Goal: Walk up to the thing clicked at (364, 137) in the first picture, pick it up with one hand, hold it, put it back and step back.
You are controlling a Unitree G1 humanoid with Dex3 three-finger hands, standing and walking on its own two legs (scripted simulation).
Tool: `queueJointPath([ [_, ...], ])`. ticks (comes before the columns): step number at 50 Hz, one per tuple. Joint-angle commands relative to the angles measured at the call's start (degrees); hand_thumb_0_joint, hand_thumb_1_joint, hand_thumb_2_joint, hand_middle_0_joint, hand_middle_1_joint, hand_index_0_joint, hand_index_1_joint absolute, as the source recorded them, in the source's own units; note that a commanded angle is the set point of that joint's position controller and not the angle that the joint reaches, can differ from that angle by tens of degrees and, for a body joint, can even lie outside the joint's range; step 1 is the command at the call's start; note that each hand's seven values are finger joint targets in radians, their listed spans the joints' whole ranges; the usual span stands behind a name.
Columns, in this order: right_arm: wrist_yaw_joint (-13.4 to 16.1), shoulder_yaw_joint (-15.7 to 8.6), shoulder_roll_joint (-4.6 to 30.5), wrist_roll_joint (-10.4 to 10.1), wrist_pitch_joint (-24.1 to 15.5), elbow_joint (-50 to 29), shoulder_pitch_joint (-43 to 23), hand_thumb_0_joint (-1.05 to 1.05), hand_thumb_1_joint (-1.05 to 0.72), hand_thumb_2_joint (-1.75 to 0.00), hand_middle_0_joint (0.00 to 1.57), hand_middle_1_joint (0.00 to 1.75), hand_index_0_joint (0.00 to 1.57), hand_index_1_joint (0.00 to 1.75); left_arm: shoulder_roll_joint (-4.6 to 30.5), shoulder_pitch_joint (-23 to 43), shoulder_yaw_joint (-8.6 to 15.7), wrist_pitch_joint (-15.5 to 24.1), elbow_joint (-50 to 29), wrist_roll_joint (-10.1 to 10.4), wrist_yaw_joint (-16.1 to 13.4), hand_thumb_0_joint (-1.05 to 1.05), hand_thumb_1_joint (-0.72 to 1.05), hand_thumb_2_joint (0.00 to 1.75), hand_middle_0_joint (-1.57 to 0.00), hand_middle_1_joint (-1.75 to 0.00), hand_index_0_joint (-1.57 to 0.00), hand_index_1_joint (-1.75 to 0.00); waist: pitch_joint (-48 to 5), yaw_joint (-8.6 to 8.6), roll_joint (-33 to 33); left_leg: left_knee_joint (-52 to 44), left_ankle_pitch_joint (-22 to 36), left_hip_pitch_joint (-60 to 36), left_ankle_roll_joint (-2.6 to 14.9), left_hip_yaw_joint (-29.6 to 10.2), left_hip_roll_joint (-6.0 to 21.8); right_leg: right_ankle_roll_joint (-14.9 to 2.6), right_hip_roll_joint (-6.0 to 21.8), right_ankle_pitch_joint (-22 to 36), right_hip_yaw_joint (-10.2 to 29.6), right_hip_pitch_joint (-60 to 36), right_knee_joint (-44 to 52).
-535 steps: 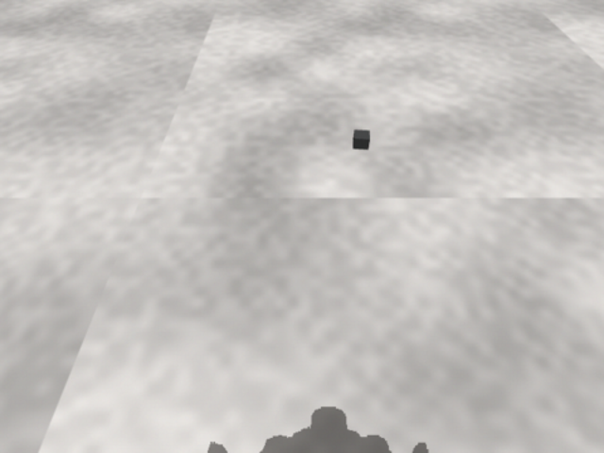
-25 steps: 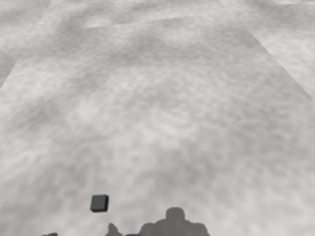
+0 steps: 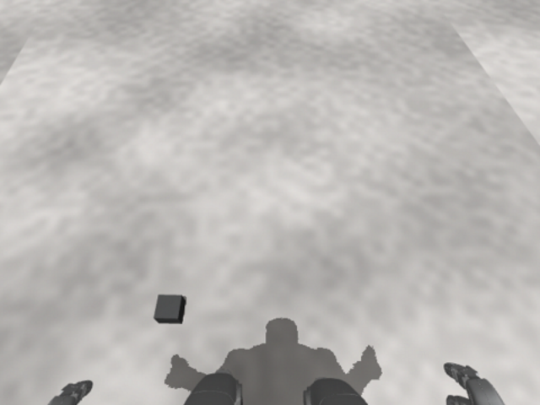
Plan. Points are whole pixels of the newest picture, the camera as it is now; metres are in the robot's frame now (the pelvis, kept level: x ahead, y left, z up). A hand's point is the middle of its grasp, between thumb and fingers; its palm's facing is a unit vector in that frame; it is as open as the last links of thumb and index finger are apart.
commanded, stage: walk up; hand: left
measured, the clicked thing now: (170, 309) +0.44 +0.36 -0.71
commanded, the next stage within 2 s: none
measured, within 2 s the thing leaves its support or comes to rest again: neither
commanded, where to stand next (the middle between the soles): +0.08 +0.04 m, yaw +1 degrees
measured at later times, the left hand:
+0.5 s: hand out of the picture +0.10 +0.25 -0.12, palm faces +0.02 -0.94 -0.35, open 7.4 cm
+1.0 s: hand out of the picture +0.05 +0.24 -0.13, palm faces +0.01 -0.91 -0.42, open 7.4 cm
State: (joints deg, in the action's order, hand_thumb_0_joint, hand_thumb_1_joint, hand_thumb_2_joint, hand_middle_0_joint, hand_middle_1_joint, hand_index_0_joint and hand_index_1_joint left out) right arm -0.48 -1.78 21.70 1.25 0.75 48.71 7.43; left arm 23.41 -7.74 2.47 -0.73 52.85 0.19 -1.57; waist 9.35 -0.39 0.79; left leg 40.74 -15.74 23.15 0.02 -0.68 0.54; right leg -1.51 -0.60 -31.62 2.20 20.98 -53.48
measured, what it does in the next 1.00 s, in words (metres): steps on the spot: right foot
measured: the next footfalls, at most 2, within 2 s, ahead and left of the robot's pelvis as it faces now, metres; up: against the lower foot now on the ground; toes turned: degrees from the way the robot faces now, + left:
right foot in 0.04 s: +0.02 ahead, -0.12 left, +0.00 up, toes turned +0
left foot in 1.28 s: -0.04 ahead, +0.12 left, +0.00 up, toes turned +6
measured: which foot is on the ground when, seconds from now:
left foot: down 0.00-0.94, up 0.96-1.00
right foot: up 0.00-0.02, down 0.04-1.00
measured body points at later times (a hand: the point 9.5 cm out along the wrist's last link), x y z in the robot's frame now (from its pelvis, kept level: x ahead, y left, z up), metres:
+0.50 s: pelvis +0.02 -0.01 +0.03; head +0.03 -0.01 +0.48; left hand +0.10 +0.30 -0.10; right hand +0.10 -0.31 -0.10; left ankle +0.06 +0.13 -0.71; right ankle -0.02 -0.12 -0.71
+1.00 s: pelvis -0.05 -0.03 +0.01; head +0.01 -0.05 +0.45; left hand +0.05 +0.29 -0.10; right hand +0.10 -0.35 -0.12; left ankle +0.04 +0.12 -0.70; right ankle -0.04 -0.14 -0.71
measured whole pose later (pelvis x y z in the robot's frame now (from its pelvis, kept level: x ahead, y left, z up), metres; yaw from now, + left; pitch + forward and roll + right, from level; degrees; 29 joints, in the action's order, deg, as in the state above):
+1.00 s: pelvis -0.05 -0.03 +0.01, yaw +1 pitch -2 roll +0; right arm 0.9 -2.5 23.8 0.6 3.4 54.3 1.6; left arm 20.8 -5.0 3.4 -1.5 56.2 -1.4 -0.3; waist 9.6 -0.6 -2.9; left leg 45.1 -21.5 26.3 -0.5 -8.4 -1.7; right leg -1.7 -1.3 -20.5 0.1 16.1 -39.1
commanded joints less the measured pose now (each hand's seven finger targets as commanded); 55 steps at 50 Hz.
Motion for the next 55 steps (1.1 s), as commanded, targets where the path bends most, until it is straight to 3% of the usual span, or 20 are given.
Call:
queueJointPath([
  [1,0.88,-3.7,14.57,-0.01,-0.99,-2.77,-0.85,0.0,-0.9,-0.9,0.2,0.3,0.2,0.3,8.62,-7.96,2.89,1.94,0.32,-1.44,0.38,0.0,0.9,0.9,-0.2,-0.3,-0.2,-0.3,-11.82,-1.7,-8.64,-9.92,-0.78,-0.95,9.38,-13.41,11.81,-0.68,0.26,9.36,-2.46,-13.93,24.97],
  [2,0.88,-2.64,11.75,-0.5,-0.9,-2.44,-0.08,0.0,-0.9,-0.9,0.2,0.3,0.2,0.3,10.16,-7.89,3.17,2.72,0.3,-2.16,0.11,0.0,0.9,0.9,-0.2,-0.3,-0.2,-0.3,-11.69,-1.67,-3.81,-5.14,0.47,1.79,6.27,-10.86,9.38,-1.48,2.36,9.97,3.51,-17.33,31.26],
  [3,0.48,-1.82,8.43,-1.1,-1.01,-2.97,-0.06,0.0,-0.9,-0.9,0.2,0.3,0.2,0.3,14.99,-5.33,4.15,3.28,-0.93,-2.88,0.06,0.0,0.9,0.9,-0.2,-0.3,-0.2,-0.3,-8.72,-1.19,7.86,1.55,-7.79,8.72,1.76,-5.24,0.99,-6.66,14.19,1.54,24.66,-12.62,36.53],
  [4,1.34,-2.99,11.83,-0.95,-1.15,-1.47,-2.68,0.0,-0.9,-0.9,0.2,0.3,0.2,0.3,18.35,0.86,4.2,3.15,-2.38,-2.85,0.54,0.0,0.9,0.9,-0.2,-0.3,-0.2,-0.3,-5.58,-0.68,8.59,6.51,-16.04,-1.05,1.15,-4.67,0.03,-12.0,21.23,-2.31,29.24,2.83,37.48],
  [6,0.67,-2.82,11.52,-1.61,-2.42,1.6,0.83,0.0,-0.9,-0.9,0.2,0.3,0.2,0.3,12.05,5.92,2.45,3.22,-3.34,-1.38,0.99,0.0,0.9,0.9,-0.2,-0.3,-0.2,-0.3,-4.49,3.43,0.59,-3.56,-5.23,-9.54,1.1,-2.9,0.91,-7.8,13.56,9.38,13.62,3.38,31.44],
  [9,0.77,-2.72,12.52,-0.53,-3.97,2.27,0.01,0.0,-0.9,-0.9,0.2,0.3,0.2,0.3,9.09,0.62,1.54,2.95,-1.25,-0.77,1.66,0.0,0.9,0.9,-0.2,-0.3,-0.2,-0.3,-10.8,1.25,-0.39,-15.6,4.78,-17.83,4.67,-13.93,7.01,-1.06,5.25,17.58,4.34,1.64,24.71],
  [13,0.29,-1.52,11.59,-0.75,-3.24,4.14,-2.62,0.0,-0.9,-0.9,0.2,0.3,0.2,0.3,10.63,0.75,2.04,2.97,0.81,-1.15,1.86,0.0,0.9,0.9,-0.2,-0.3,-0.2,-0.3,-5.19,0.15,0.93,-15.34,-4.41,-6.51,2.68,-8.3,2.97,-2.86,7.06,4.08,7.78,-5.98,33.68],
  [23,1.14,-0.47,11.33,-1.38,-4.09,8.74,-1.69,0.0,-0.9,-0.9,0.2,0.3,0.2,0.3,9.62,2.58,1.6,2.54,4.32,0.02,1.38,0.0,0.9,0.9,-0.2,-0.3,-0.2,-0.3,-12.12,-0.24,-0.76,-15.86,23.71,-14.26,2.23,-7.15,5.41,-1.05,6.9,29.97,2.23,-15.56,33.37],
  [32,1.24,-0.31,10.72,-1.06,-3.72,10.17,-3.33,0.0,-0.9,-0.9,0.2,0.3,0.2,0.3,9.2,6.16,1.13,2.06,6.05,0.02,1.54,0.0,0.9,0.9,-0.2,-0.3,-0.2,-0.3,-10.72,0.18,-0.42,-19.13,20.08,-14.46,1.67,-7.09,5.3,-0.49,7.11,26.58,1.76,-16.09,36.83],
  [34,1.76,-1.12,13.52,-1.89,-2.25,9.92,-2.94,0.0,-0.9,-0.9,0.2,0.3,0.2,0.3,11.04,6.88,2.17,0.33,4.43,1.12,0.72,0.0,0.9,0.9,-0.2,-0.3,-0.2,-0.3,-6.78,0.69,-1.26,-14.12,41.47,-10.58,3.02,-7.58,6.57,-0.33,6.73,43.72,0.26,-14.09,27.6],
  [37,1.9,-2.75,14.83,-2.07,-1.61,7.87,-1.63,0.0,-0.9,-0.9,0.2,0.3,0.2,0.3,10.11,5.74,2.62,-0.68,2.24,1.01,0.69,0.0,0.9,0.9,-0.2,-0.3,-0.2,-0.3,-18.35,1.32,-3.84,-13.41,50.17,-16.83,6.93,-10.2,9.74,-0.18,2.84,37.83,-2.11,-14.97,17.9],
  [39,2.2,-3.76,16.19,-1.8,-0.91,6.08,-2.8,0.0,-0.9,-0.9,0.2,0.3,0.2,0.3,8.49,5.01,2.41,-1.49,1.01,0.79,0.86,0.0,0.9,0.9,-0.2,-0.3,-0.2,-0.3,-20.11,1.17,-7.58,-14.14,47.8,-18.2,10.21,-14.39,13.1,-0.34,0.03,26.93,-1.33,-10.24,11.81],
  [41,2.5,-3.79,16.03,-1.18,-0.4,3.6,-4.63,0.0,-0.9,-0.9,0.2,0.3,0.2,0.3,7.83,3.02,2.75,-2.53,0.15,0.48,1.08,0.0,0.9,0.9,-0.2,-0.3,-0.2,-0.3,-18.74,0.37,-12.38,-16.17,41.01,-13.1,13.68,-17.82,16.9,-0.83,-1.03,0.77,0.75,-7.94,2.19],
  [45,2.15,-3.39,13.95,-0.22,0.67,1.29,-9.51,0.0,-0.9,-0.9,0.2,0.3,0.2,0.3,6.58,-3.87,3.06,-1.39,2.35,-0.25,1.04,0.0,0.9,0.9,-0.2,-0.3,-0.2,-0.3,-15.58,-3.64,-8.31,-8.94,24.68,-7.54,8.96,-12.02,10.55,-1.28,1.34,11.76,-1.24,-10.97,21.87],
  [46,1.74,-2.91,11.8,-0.72,1.01,1.05,-10.22,0.0,-0.9,-0.9,0.2,0.3,0.2,0.3,8.23,-3.24,3.51,-0.54,2.49,-0.95,0.76,0.0,0.9,0.9,-0.2,-0.3,-0.2,-0.3,-12.99,-3.37,-3.48,-3.85,16.42,-4.5,5.62,-10.01,4.66,-1.61,3.57,17.26,3.09,-10.69,29.77],
  [47,1.52,-2.44,9.75,-1.39,1.26,0.43,-8.95,0.0,-0.9,-0.9,0.2,0.3,0.2,0.3,13.15,-2.76,4.68,0.31,1.65,-2.09,0.43,0.0,0.9,0.9,-0.2,-0.3,-0.2,-0.3,-10.15,-2.82,6.32,4.47,2.11,4.94,2.11,-7.46,-3.36,-4.11,13.23,22.96,17.17,-12.9,34.11],
  [48,1.78,-2.64,9.49,-0.48,1.95,-0.09,-7.33,0.0,-0.9,-0.9,0.2,0.3,0.2,0.3,18.79,0.54,5.55,0.77,-0.35,-2.07,0.2,0.0,0.9,0.9,-0.2,-0.3,-0.2,-0.3,-8.99,-2.17,10.21,14.53,-17.33,4.99,0.36,-8.78,-5.79,-11.88,24.6,23.55,26.57,-3.93,37.57],
  [49,1.85,-3.51,11.49,-0.28,2.4,0.16,-5.52,0.0,-0.9,-0.9,0.2,0.3,0.2,0.3,20.12,3.13,5.8,1.2,-2.37,-2.41,-0.09,0.0,0.9,0.9,-0.2,-0.3,-0.2,-0.3,-7.94,-1.48,10.83,22.72,-18.49,2.39,0.37,-11.82,-4.52,-15.91,27.35,23.91,30.97,1.81,38.56],
  [51,1.32,-4.4,12.91,-0.91,1.77,2.29,-0.67,0.0,-0.9,-0.9,0.2,0.3,0.2,0.3,14.09,7.49,5.14,1.53,-3.81,-2.05,-0.27,0.0,0.9,0.9,-0.2,-0.3,-0.2,-0.3,-7.04,1.7,3.48,26.88,-12.12,3.06,-0.03,-11.59,-4.97,-12.29,18.85,30.74,16.88,-2.85,32.54],
  [55,-0.84,-4.22,12.6,0.44,0.17,2.15,0.06,0.0,-0.9,-0.9,0.2,0.3,0.2,0.3,12.58,-1.37,5.32,3.05,-3.3,-3.48,0.8,0.0,0.9,0.9,-0.2,-0.3,-0.2,-0.3,-10.6,-2.98,9.54,10.41,-12.04,6.05,-0.68,-3.55,-3.01,-8.39,13.23,-5.11,13.97,-17.22,36.45],
])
